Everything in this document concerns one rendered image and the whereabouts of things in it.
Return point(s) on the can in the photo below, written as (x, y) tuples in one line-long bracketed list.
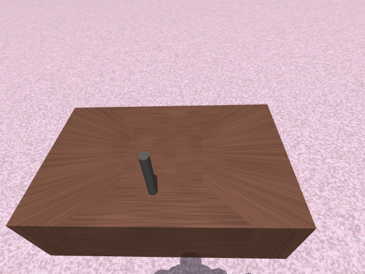
[(147, 170)]

